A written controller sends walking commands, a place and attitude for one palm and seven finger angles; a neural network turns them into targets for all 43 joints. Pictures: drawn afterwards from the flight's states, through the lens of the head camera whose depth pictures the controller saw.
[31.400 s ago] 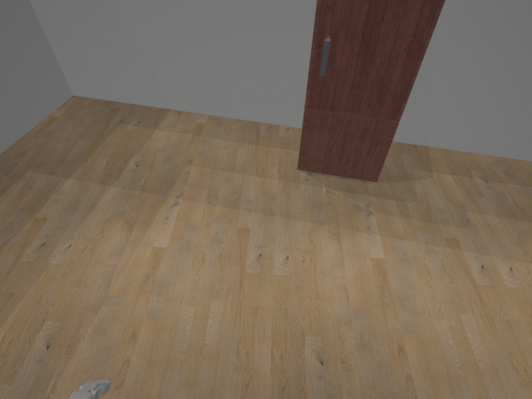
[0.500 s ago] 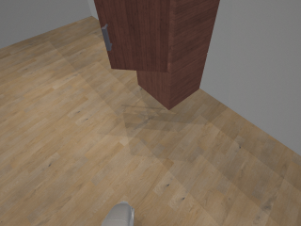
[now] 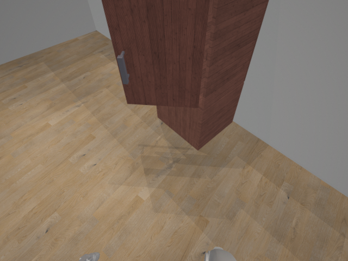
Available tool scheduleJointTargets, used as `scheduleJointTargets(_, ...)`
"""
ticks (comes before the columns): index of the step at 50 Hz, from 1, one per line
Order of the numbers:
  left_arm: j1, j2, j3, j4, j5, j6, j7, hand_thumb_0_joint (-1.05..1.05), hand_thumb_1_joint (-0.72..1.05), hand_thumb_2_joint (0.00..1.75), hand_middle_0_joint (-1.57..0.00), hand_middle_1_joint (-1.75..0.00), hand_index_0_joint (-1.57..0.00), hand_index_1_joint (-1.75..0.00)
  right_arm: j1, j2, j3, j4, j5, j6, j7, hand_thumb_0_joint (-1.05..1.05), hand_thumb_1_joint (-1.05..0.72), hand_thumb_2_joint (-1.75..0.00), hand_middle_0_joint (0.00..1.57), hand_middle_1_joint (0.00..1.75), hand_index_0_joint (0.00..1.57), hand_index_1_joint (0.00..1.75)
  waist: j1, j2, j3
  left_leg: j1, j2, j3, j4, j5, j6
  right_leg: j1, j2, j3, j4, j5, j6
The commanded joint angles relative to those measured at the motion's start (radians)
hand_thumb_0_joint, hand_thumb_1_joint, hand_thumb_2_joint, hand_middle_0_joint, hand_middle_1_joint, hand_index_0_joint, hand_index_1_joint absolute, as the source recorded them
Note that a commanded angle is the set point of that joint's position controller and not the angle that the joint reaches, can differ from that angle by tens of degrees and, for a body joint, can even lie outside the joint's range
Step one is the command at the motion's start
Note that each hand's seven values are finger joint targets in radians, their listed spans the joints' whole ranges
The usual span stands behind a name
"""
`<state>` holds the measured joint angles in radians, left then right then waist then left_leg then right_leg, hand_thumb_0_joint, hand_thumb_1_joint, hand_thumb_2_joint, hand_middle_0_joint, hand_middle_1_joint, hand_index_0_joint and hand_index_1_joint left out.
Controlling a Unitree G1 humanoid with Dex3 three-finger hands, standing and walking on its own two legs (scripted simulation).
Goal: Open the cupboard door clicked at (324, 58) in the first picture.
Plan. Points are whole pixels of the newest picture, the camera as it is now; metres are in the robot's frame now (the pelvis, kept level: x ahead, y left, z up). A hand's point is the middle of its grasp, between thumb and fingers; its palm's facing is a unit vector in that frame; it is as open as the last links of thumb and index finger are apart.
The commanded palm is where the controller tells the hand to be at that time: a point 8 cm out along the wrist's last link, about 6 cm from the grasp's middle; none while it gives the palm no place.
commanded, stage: take the last steps up to it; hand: left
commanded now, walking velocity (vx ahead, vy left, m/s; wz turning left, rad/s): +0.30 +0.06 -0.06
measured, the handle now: (124, 67) +0.91 +0.29 -0.09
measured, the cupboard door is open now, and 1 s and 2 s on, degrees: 42 42 42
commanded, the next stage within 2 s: come to a stop and stand still in 0.62 s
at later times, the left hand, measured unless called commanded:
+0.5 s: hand (110, 251) +0.17 +0.19 -0.17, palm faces +0.08 -0.98 -0.21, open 7.2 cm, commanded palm none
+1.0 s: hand (118, 179) +0.38 +0.22 -0.18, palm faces -0.03 -0.97 -0.23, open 7.3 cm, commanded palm none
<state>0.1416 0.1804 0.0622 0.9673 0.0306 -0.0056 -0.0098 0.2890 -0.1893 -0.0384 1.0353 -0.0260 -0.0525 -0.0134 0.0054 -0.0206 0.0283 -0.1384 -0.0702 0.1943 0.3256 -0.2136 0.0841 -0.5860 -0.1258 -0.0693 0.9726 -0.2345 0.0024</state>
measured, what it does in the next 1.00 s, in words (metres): walks ahead: right foot, then left foot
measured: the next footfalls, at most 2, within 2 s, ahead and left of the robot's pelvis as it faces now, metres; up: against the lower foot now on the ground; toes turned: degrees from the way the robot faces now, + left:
right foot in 0.16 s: +0.15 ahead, -0.13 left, +0.00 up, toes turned -9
left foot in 0.56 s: +0.34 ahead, +0.14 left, +0.00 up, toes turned +7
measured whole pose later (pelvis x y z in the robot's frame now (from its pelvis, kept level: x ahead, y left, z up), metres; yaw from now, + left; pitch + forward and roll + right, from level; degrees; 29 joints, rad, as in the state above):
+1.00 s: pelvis +0.32 +0.03 -0.01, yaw -3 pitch +1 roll +1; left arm 0.18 0.18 0.03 1.03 0.02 0.01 0.02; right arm 0.24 -0.15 -0.03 1.08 -0.01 0.02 -0.03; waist 0.00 -0.01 0.05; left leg -0.24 0.02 0.16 0.55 -0.32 0.02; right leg -0.32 -0.04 -0.06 0.60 -0.30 -0.02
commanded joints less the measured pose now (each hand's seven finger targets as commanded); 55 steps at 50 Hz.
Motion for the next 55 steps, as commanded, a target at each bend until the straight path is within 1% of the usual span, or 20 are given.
scheduleJointTargets(1,-0.017,0.031,0.002,-0.066,-0.002,-0.009,-0.006,0.00,0.90,0.90,-0.20,-0.30,-0.20,-0.30,0.100,-0.102,-0.018,-0.013,-0.006,-0.022,-0.003,0.00,-0.90,-0.90,0.20,0.30,0.20,0.30,-0.012,0.035,0.045,0.028,0.348,-0.225,-0.172,0.135,0.128,0.031,-0.008,0.015,-0.185,0.010,-0.001)
scheduleJointTargets(5,-0.027,0.038,-0.005,-0.080,-0.001,-0.027,-0.004,0.00,0.90,0.90,-0.20,-0.30,-0.20,-0.30,0.146,-0.106,-0.013,0.021,-0.008,-0.015,-0.002,0.00,-0.90,-0.90,0.20,0.30,0.20,0.30,-0.017,0.040,0.010,0.085,0.320,-0.175,-0.029,0.302,0.087,0.174,0.052,-0.037,-0.369,-0.021,-0.017)
scheduleJointTargets(7,0.124,0.074,0.008,-0.026,0.000,-0.039,-0.002,0.00,0.90,0.90,-0.20,-0.30,-0.20,-0.30,0.127,-0.098,-0.008,0.027,0.003,-0.014,-0.002,0.00,-0.90,-0.90,0.20,0.30,0.20,0.30,0.055,0.004,-0.052,-0.021,0.239,-0.107,0.174,0.322,0.020,0.468,0.068,-0.036,-0.493,0.082,-0.038)
scheduleJointTargets(8,0.268,0.152,0.029,0.015,0.004,-0.051,0.006,0.00,0.90,0.90,-0.20,-0.30,-0.20,-0.30,0.110,-0.080,-0.007,0.009,0.015,-0.018,0.004,0.00,-0.90,-0.90,0.20,0.30,0.20,0.30,0.109,-0.119,-0.140,-0.230,0.155,-0.048,0.390,0.162,-0.027,0.729,-0.096,0.183,-0.519,0.147,-0.104)
scheduleJointTargets(9,0.372,0.249,0.050,0.046,-0.005,-0.052,0.010,0.00,0.90,0.90,-0.20,-0.30,-0.20,-0.30,0.111,-0.060,-0.004,-0.022,0.016,-0.021,0.009,0.00,-0.90,-0.90,0.20,0.30,0.20,0.30,0.121,-0.298,-0.186,-0.474,0.043,-0.016,0.668,-0.345,-0.078,0.921,-0.340,0.505,-0.623,0.316,-0.233)
scheduleJointTargets(10,0.371,0.233,0.048,0.047,-0.013,-0.050,0.024,0.00,0.90,0.90,-0.20,-0.30,-0.20,-0.30,0.044,-0.105,-0.014,-0.033,0.010,-0.010,0.006,0.00,-0.90,-0.90,0.20,0.30,0.20,0.30,0.131,-0.160,-0.131,-0.521,0.089,-0.144,0.824,-0.390,-0.078,0.839,-0.390,0.511,-0.655,0.374,-0.276)
scheduleJointTargets(12,0.249,0.146,0.023,0.029,-0.015,-0.056,0.031,0.00,0.90,0.90,-0.20,-0.30,-0.20,-0.30,-0.028,-0.060,-0.014,-0.028,0.011,-0.002,0.006,0.00,-0.90,-0.90,0.20,0.30,0.20,0.30,0.077,-0.073,-0.009,-0.541,0.150,-0.213,0.853,-0.226,-0.085,0.654,-0.290,0.332,-0.668,0.431,-0.208)
scheduleJointTargets(16,0.180,0.087,0.007,0.035,-0.010,-0.075,0.027,0.00,0.90,0.90,-0.20,-0.30,-0.20,-0.30,0.043,0.003,-0.009,0.003,0.005,0.028,0.024,0.00,-0.90,-0.90,0.20,0.30,0.20,0.30,-0.002,-0.102,-0.010,-0.406,0.168,-0.160,0.681,-0.086,-0.120,0.493,-0.183,0.077,-0.740,0.354,-0.136)
scheduleJointTargets(25,0.183,0.144,0.020,0.087,-0.004,-0.063,0.019,0.00,0.90,0.90,-0.20,-0.30,-0.20,-0.30,-0.037,-0.026,-0.017,-0.041,0.004,0.011,0.040,0.00,-0.90,-0.90,0.20,0.30,0.20,0.30,-0.011,-0.129,0.025,-0.154,0.099,-0.067,0.224,0.023,-0.102,0.409,-0.159,0.027,-0.644,0.235,-0.097)
scheduleJointTargets(27,0.178,0.118,0.012,0.078,-0.010,-0.051,0.015,0.00,0.90,0.90,-0.20,-0.30,-0.20,-0.30,0.148,-0.116,-0.036,0.015,-0.004,-0.002,0.025,0.00,-0.90,-0.90,0.20,0.30,0.20,0.30,-0.093,0.063,-0.066,0.150,0.146,-0.125,0.137,0.091,-0.073,0.273,-0.065,-0.047,-0.346,0.162,-0.054)
scheduleJointTargets(28,0.208,0.060,0.004,0.059,-0.020,-0.048,0.013,0.00,0.90,0.90,-0.20,-0.30,-0.20,-0.30,0.244,-0.227,-0.063,0.029,-0.017,-0.006,0.012,0.00,-0.90,-0.90,0.20,0.30,0.20,0.30,-0.118,0.339,-0.136,0.279,0.385,-0.441,0.071,0.175,0.023,0.089,0.078,-0.132,-0.066,-0.247,-0.005)
scheduleJointTargets(29,0.170,0.057,-0.005,0.030,-0.018,-0.046,0.019,0.00,0.90,0.90,-0.20,-0.30,-0.20,-0.30,0.274,-0.247,-0.061,0.025,-0.009,0.010,-0.002,0.00,-0.90,-0.90,0.20,0.30,0.20,0.30,-0.125,0.335,-0.156,0.260,0.475,-0.549,-0.017,0.217,0.100,0.026,0.097,-0.034,0.147,-0.404,-0.015)
scheduleJointTargets(32,0.127,0.053,-0.002,0.045,-0.009,-0.032,0.014,0.00,0.90,0.90,-0.20,-0.30,-0.20,-0.30,0.054,-0.141,-0.026,-0.037,-0.003,0.006,-0.012,0.00,-0.90,-0.90,0.20,0.30,0.20,0.30,-0.044,0.199,0.009,-0.040,0.425,-0.434,-0.101,0.018,0.100,0.005,0.002,0.050,0.281,-0.225,-0.022)
scheduleJointTargets(36,0.213,0.018,-0.007,0.074,-0.005,-0.012,0.007,0.00,0.90,0.90,-0.20,-0.30,-0.20,-0.30,0.008,-0.104,-0.009,-0.043,0.000,-0.012,-0.017,0.00,-0.90,-0.90,0.20,0.30,0.20,0.30,0.016,0.109,-0.020,-0.100,0.349,-0.260,-0.117,0.157,0.072,0.102,0.004,0.035,0.158,-0.115,-0.003)
scheduleJointTargets(42,0.184,0.001,-0.022,0.067,-0.017,0.008,0.031,0.00,0.90,0.90,-0.20,-0.30,-0.20,-0.30,-0.024,-0.094,-0.002,-0.023,0.001,0.005,-0.034,0.00,-0.90,-0.90,0.20,0.30,0.20,0.30,0.017,0.082,-0.079,-0.049,0.357,-0.183,0.016,0.616,0.069,0.291,0.049,0.017,-0.237,-0.061,0.021)
scheduleJointTargets(45,0.183,0.052,-0.011,0.056,-0.011,0.016,0.033,0.00,0.90,0.90,-0.20,-0.30,-0.20,-0.30,-0.030,-0.105,-0.013,-0.007,0.007,0.031,-0.038,0.00,-0.90,-0.90,0.20,0.30,0.20,0.30,0.024,0.112,-0.038,-0.067,0.343,-0.206,0.087,0.520,0.038,0.348,0.060,0.021,-0.397,0.014,0.014)
scheduleJointTargets(47,0.189,0.110,-0.002,0.047,-0.003,0.012,0.036,0.00,0.90,0.90,-0.20,-0.30,-0.20,-0.30,-0.009,-0.096,-0.024,-0.006,0.016,0.045,-0.036,0.00,-0.90,-0.90,0.20,0.30,0.20,0.30,0.018,0.024,-0.043,-0.095,0.241,-0.156,0.172,0.340,-0.039,0.393,0.005,0.111,-0.475,0.423,-0.016)
scheduleJointTargets(49,0.147,0.168,0.002,0.032,-0.006,0.008,0.038,0.00,0.90,0.90,-0.20,-0.30,-0.20,-0.30,0.044,-0.060,-0.027,-0.002,0.025,0.063,-0.026,0.00,-0.90,-0.90,0.20,0.30,0.20,0.30,-0.015,-0.090,-0.063,-0.138,0.126,-0.098,0.287,0.018,-0.095,0.398,-0.168,0.214,-0.480,0.714,-0.133)
scheduleJointTargets(51,0.141,0.162,0.007,0.035,-0.011,0.002,0.051,0.00,0.90,0.90,-0.20,-0.30,-0.20,-0.30,0.027,-0.037,-0.023,-0.001,0.025,0.082,-0.025,0.00,-0.90,-0.90,0.20,0.30,0.20,0.30,-0.002,-0.203,-0.111,-0.194,0.087,-0.113,0.458,-0.301,-0.114,0.489,-0.219,0.247,-0.518,0.937,-0.214)
scheduleJointTargets(55,0.112,0.171,0.024,0.025,-0.006,0.009,0.066,0.00,0.90,0.90,-0.20,-0.30,-0.20,-0.30,-0.049,-0.041,-0.025,-0.023,0.028,0.092,-0.029,0.00,-0.90,-0.90,0.20,0.30,0.20,0.30,0.026,-0.137,-0.100,-0.294,0.076,-0.179,0.556,-0.377,-0.125,0.577,-0.225,0.224,-0.508,1.019,-0.234)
